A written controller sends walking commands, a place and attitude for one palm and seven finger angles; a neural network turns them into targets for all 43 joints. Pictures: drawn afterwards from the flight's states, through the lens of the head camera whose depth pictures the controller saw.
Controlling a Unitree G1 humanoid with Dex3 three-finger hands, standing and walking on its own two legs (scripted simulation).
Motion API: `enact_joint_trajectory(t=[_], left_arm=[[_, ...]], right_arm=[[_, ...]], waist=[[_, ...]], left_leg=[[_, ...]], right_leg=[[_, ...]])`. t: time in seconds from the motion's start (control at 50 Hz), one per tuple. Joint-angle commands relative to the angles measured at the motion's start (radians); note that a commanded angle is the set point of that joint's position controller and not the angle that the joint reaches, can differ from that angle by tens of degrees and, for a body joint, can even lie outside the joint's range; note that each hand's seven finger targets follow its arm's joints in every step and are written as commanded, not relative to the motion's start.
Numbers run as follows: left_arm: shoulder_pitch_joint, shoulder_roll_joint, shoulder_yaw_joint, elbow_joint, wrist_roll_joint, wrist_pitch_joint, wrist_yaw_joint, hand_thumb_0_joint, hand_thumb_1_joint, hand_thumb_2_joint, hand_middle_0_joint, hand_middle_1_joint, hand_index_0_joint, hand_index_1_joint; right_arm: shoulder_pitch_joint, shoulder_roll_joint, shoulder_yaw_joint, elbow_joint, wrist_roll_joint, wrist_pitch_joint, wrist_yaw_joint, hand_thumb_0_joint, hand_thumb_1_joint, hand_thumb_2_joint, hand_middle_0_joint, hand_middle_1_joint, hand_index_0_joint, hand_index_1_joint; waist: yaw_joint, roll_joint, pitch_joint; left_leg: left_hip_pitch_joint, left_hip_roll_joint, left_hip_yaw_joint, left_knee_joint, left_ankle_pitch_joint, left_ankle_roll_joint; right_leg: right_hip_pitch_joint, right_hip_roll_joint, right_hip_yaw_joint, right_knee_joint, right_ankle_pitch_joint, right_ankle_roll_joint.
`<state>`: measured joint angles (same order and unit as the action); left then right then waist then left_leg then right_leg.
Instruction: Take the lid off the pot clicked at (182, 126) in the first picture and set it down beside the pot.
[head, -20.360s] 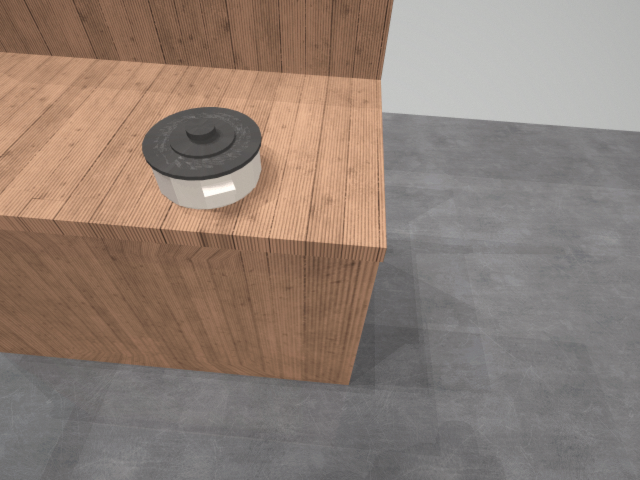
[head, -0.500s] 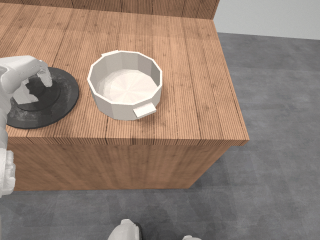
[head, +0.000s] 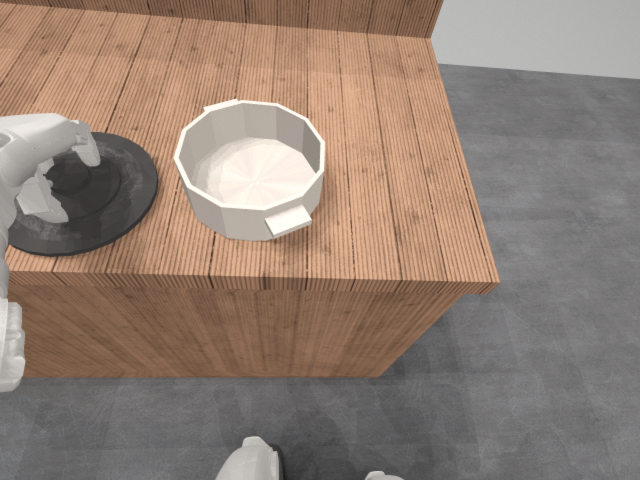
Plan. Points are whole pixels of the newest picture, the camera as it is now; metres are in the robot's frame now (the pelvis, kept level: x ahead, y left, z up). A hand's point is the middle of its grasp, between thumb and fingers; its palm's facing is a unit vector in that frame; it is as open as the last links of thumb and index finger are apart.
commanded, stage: open the fingers wide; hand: left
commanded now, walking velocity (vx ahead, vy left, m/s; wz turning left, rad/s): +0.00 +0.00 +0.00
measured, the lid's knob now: (69, 177) +0.49 +0.32 +0.04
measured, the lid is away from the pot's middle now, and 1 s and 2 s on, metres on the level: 0.24 0.24 0.24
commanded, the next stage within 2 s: raise the empty hand in 0.16 s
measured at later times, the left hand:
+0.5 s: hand (50, 171) +0.45 +0.31 +0.09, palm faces -0.41 -0.09 -0.91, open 11.0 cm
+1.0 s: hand (22, 142) +0.45 +0.31 +0.14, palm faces -0.39 -0.08 -0.92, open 11.0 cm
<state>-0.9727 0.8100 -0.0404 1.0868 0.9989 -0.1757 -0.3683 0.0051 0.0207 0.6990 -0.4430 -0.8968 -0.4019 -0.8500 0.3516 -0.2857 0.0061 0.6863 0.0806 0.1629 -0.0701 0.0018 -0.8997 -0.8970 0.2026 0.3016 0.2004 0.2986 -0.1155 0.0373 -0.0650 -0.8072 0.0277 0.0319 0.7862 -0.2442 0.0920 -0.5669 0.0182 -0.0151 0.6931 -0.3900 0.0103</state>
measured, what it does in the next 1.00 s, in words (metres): stands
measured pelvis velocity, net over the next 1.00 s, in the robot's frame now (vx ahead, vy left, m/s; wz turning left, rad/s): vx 0.01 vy -0.01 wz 0.03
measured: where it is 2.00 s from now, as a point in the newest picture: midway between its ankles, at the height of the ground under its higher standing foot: outside the picture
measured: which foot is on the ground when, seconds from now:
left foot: down 0.00-1.00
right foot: down 0.00-1.00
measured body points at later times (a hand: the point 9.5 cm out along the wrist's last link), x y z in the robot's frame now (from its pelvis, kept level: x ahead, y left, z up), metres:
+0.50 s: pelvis +0.00 +0.00 +0.01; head +0.08 +0.02 +0.45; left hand +0.47 +0.31 +0.14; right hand +0.03 -0.29 -0.11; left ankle +0.08 +0.06 -0.70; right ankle -0.03 -0.17 -0.70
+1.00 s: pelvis +0.01 -0.01 +0.02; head +0.08 +0.01 +0.46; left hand +0.47 +0.31 +0.19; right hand +0.06 -0.29 -0.10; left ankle +0.08 +0.06 -0.70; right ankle -0.03 -0.17 -0.70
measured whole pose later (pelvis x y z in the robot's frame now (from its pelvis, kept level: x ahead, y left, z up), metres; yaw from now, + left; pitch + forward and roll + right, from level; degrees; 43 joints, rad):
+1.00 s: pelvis +0.01 -0.01 +0.02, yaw +2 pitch +10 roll -4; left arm -0.99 0.80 -0.07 0.97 0.95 -0.13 -0.44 0.01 0.00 0.63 -0.36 -0.87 -0.36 -0.87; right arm 0.31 -0.29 0.01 0.67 0.09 0.17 -0.06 0.00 -0.90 -0.90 0.20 0.30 0.20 0.30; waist -0.09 0.05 -0.04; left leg -0.65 0.01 0.02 0.67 -0.21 0.08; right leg -0.41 0.01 -0.02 0.58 -0.35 0.02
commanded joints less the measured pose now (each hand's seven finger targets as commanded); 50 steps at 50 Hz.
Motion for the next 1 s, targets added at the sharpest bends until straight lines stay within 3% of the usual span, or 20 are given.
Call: enact_joint_trajectory(t=[0.0, 0.02, 0.04, 0.06, 0.1, 0.14, 0.2, 0.26, 0.3, 0.36, 0.44, 0.46, 0.5, 0.54, 0.58, 0.64, 0.76, 0.82, 0.96, 0.98], left_arm=[[-0.399, 0.305, 0.101, -0.166, -0.014, -0.004, 0.027, 0.0, -0.022, 0.668, -0.357, -0.845, -0.357, -0.845], [-0.423, 0.253, 0.065, -0.209, -0.026, -0.014, 0.02, 0.0, -0.021, 0.665, -0.355, -0.847, -0.355, -0.847], [-0.437, 0.27, 0.079, -0.245, -0.022, -0.017, 0.022, 0.0, -0.019, 0.661, -0.354, -0.85, -0.354, -0.85], [-0.409, 0.215, 0.041, -0.211, -0.021, -0.011, 0.02, 0.0, -0.018, 0.658, -0.353, -0.852, -0.353, -0.852], [-0.41, 0.237, 0.056, -0.183, -0.024, -0.004, 0.021, 0.0, -0.015, 0.653, -0.351, -0.856, -0.351, -0.856], [-0.446, 0.292, 0.093, -0.243, -0.03, -0.013, 0.027, 0.0, -0.012, 0.646, -0.348, -0.861, -0.348, -0.861], [-0.396, 0.263, 0.089, -0.207, -0.03, -0.007, 0.029, 0.0, -0.006, 0.634, -0.344, -0.87, -0.344, -0.87], [-0.408, 0.262, 0.084, -0.237, -0.023, -0.01, 0.036, 0.0, -0.004, 0.63, -0.342, -0.873, -0.342, -0.873], [-0.425, 0.296, 0.105, -0.258, -0.016, -0.006, 0.045, 0.0, -0.004, 0.63, -0.342, -0.873, -0.342, -0.873], [-0.478, 0.315, 0.117, -0.33, -0.02, -0.009, 0.051, 0.0, -0.004, 0.63, -0.342, -0.873, -0.342, -0.873], [-0.429, 0.311, 0.129, -0.291, -0.034, 0.008, 0.049, 0.0, -0.004, 0.63, -0.342, -0.873, -0.342, -0.873], [-0.386, 0.336, 0.156, -0.244, -0.032, 0.016, 0.049, 0.0, -0.004, 0.63, -0.342, -0.873, -0.342, -0.873], [-0.379, 0.267, 0.088, -0.177, -0.035, 0.045, 0.038, 0.0, -0.004, 0.63, -0.342, -0.873, -0.342, -0.873], [-0.419, 0.219, 0.037, -0.188, -0.034, 0.054, 0.021, 0.0, -0.004, 0.63, -0.342, -0.873, -0.342, -0.873], [-0.452, 0.227, 0.032, -0.248, -0.027, 0.053, 0.009, 0.0, -0.004, 0.63, -0.342, -0.873, -0.342, -0.873], [-0.461, 0.301, 0.095, -0.318, -0.043, 0.028, -0.009, 0.0, -0.004, 0.63, -0.342, -0.873, -0.342, -0.873], [-0.45, 0.294, 0.082, -0.246, -0.052, 0.037, -0.022, 0.0, -0.004, 0.63, -0.342, -0.873, -0.342, -0.873], [-0.498, 0.249, 0.043, -0.329, -0.047, 0.039, -0.024, 0.0, -0.004, 0.63, -0.342, -0.873, -0.342, -0.873], [-0.534, 0.316, 0.08, -0.313, -0.059, 0.052, -0.042, 0.0, -0.004, 0.63, -0.342, -0.873, -0.342, -0.873], [-0.531, 0.296, 0.064, -0.29, -0.06, 0.059, -0.044, 0.0, -0.004, 0.63, -0.342, -0.873, -0.342, -0.873]], right_arm=[[0.115, -0.208, -0.072, -0.056, -0.006, -0.016, -0.025, 0.0, -0.9, -0.9, 0.2, 0.3, 0.2, 0.3], [0.113, -0.204, -0.072, -0.055, -0.008, -0.02, -0.024, 0.0, -0.9, -0.9, 0.2, 0.3, 0.2, 0.3], [0.115, -0.207, -0.078, -0.048, -0.012, -0.016, -0.021, 0.0, -0.9, -0.9, 0.2, 0.3, 0.2, 0.3], [0.112, -0.201, -0.079, -0.05, -0.011, -0.014, -0.019, 0.0, -0.9, -0.9, 0.2, 0.3, 0.2, 0.3], [0.111, -0.208, -0.078, -0.044, -0.007, -0.015, -0.02, 0.0, -0.9, -0.9, 0.2, 0.3, 0.2, 0.3], [0.111, -0.21, -0.076, -0.046, -0.01, -0.016, -0.025, 0.0, -0.9, -0.9, 0.2, 0.3, 0.2, 0.3], [0.106, -0.204, -0.078, -0.048, -0.009, -0.017, -0.023, 0.0, -0.9, -0.9, 0.2, 0.3, 0.2, 0.3], [0.095, -0.204, -0.077, -0.049, -0.009, -0.014, -0.019, 0.0, -0.9, -0.9, 0.2, 0.3, 0.2, 0.3], [0.095, -0.204, -0.075, -0.052, -0.009, -0.017, -0.022, 0.0, -0.9, -0.9, 0.2, 0.3, 0.2, 0.3], [0.089, -0.203, -0.073, -0.057, -0.012, -0.025, -0.028, 0.0, -0.9, -0.9, 0.2, 0.3, 0.2, 0.3], [0.082, -0.202, -0.07, -0.062, -0.011, -0.031, -0.026, 0.0, -0.9, -0.9, 0.2, 0.3, 0.2, 0.3], [0.082, -0.201, -0.07, -0.063, -0.01, -0.028, -0.024, 0.0, -0.9, -0.9, 0.2, 0.3, 0.2, 0.3], [0.07, -0.202, -0.067, -0.065, -0.001, -0.023, -0.018, 0.0, -0.9, -0.9, 0.2, 0.3, 0.2, 0.3], [0.066, -0.204, -0.07, -0.062, -0.001, -0.024, -0.01, 0.0, -0.9, -0.9, 0.2, 0.3, 0.2, 0.3], [0.063, -0.201, -0.073, -0.073, 0.001, -0.021, -0.008, 0.0, -0.9, -0.9, 0.2, 0.3, 0.2, 0.3], [0.059, -0.2, -0.072, -0.083, -0.002, -0.02, -0.016, 0.0, -0.9, -0.9, 0.2, 0.3, 0.2, 0.3], [0.042, -0.204, -0.065, -0.077, 0.005, -0.014, -0.014, 0.0, -0.9, -0.9, 0.2, 0.3, 0.2, 0.3], [0.027, -0.194, -0.068, -0.093, 0.003, -0.019, -0.007, 0.0, -0.9, -0.9, 0.2, 0.3, 0.2, 0.3], [0.034, -0.201, -0.064, -0.089, 0.004, -0.018, -0.01, 0.0, -0.9, -0.9, 0.2, 0.3, 0.2, 0.3], [0.029, -0.199, -0.064, -0.09, 0.005, -0.021, -0.01, 0.0, -0.9, -0.9, 0.2, 0.3, 0.2, 0.3]], waist=[[-0.01, 0.116, -0.406], [-0.009, 0.151, -0.424], [-0.006, 0.173, -0.447], [-0.014, 0.166, -0.418], [-0.021, 0.108, -0.371], [-0.01, 0.138, -0.433], [-0.009, 0.116, -0.411], [-0.003, 0.166, -0.399], [-0.002, 0.155, -0.418], [0.001, 0.204, -0.467], [0.007, 0.167, -0.454], [0.014, 0.124, -0.429], [0.0, 0.079, -0.347], [-0.002, 0.108, -0.32], [-0.001, 0.131, -0.371], [0.007, 0.122, -0.442], [0.008, 0.112, -0.312], [0.012, 0.151, -0.356], [0.01, 0.103, -0.397], [0.006, 0.104, -0.376]], left_leg=[[0.663, -0.012, -0.112, -0.077, 0.134, -0.015], [0.702, -0.007, -0.11, -0.077, 0.182, -0.017], [0.74, 0.0, -0.122, -0.08, 0.187, -0.021], [0.74, -0.003, -0.127, -0.08, 0.171, -0.021], [0.683, -0.002, -0.126, -0.088, 0.098, -0.016], [0.708, -0.005, -0.114, -0.086, 0.146, -0.013], [0.697, -0.007, -0.115, -0.085, 0.156, -0.014], [0.724, -0.001, -0.123, -0.098, 0.149, -0.02], [0.726, -0.004, -0.122, -0.1, 0.148, -0.017], [0.783, -0.002, -0.127, -0.108, 0.187, -0.019], [0.777, -0.007, -0.119, -0.121, 0.214, -0.016], [0.743, -0.012, -0.113, -0.123, 0.201, -0.013], [0.673, -0.017, -0.099, -0.138, 0.118, -0.012], [0.69, -0.013, -0.1, -0.148, 0.097, -0.014], [0.744, -0.015, -0.11, -0.144, 0.125, -0.014], [0.792, -0.019, -0.109, -0.129, 0.222, -0.007], [0.72, -0.018, -0.101, -0.165, 0.155, -0.009], [0.783, -0.013, -0.11, -0.17, 0.183, -0.011], [0.784, -0.024, -0.104, -0.179, 0.173, -0.004], [0.773, -0.027, -0.097, -0.18, 0.161, -0.002]], right_leg=[[-0.241, 0.078, -0.057, -0.111, 0.094, -0.067], [-0.254, 0.078, -0.064, -0.103, 0.109, -0.069], [-0.263, 0.079, -0.063, -0.106, 0.1, -0.068], [-0.288, 0.081, -0.064, -0.111, 0.087, -0.069], [-0.285, 0.079, -0.062, -0.12, 0.068, -0.064], [-0.241, 0.077, -0.058, -0.117, 0.093, -0.066], [-0.241, 0.078, -0.064, -0.121, 0.104, -0.067], [-0.263, 0.077, -0.064, -0.123, 0.085, -0.071], [-0.235, 0.076, -0.059, -0.132, 0.097, -0.07], [-0.214, 0.074, -0.057, -0.141, 0.119, -0.07], [-0.174, 0.074, -0.063, -0.154, 0.138, -0.069], [-0.155, 0.073, -0.065, -0.161, 0.14, -0.068], [-0.164, 0.072, -0.062, -0.174, 0.106, -0.062], [-0.18, 0.069, -0.063, -0.178, 0.086, -0.064], [-0.172, 0.071, -0.06, -0.178, 0.097, -0.067], [-0.115, 0.072, -0.058, -0.179, 0.166, -0.064], [-0.125, 0.068, -0.068, -0.199, 0.13, -0.065], [-0.123, 0.065, -0.065, -0.201, 0.136, -0.07], [-0.06, 0.064, -0.065, -0.218, 0.16, -0.063], [-0.064, 0.062, -0.062, -0.227, 0.158, -0.061]])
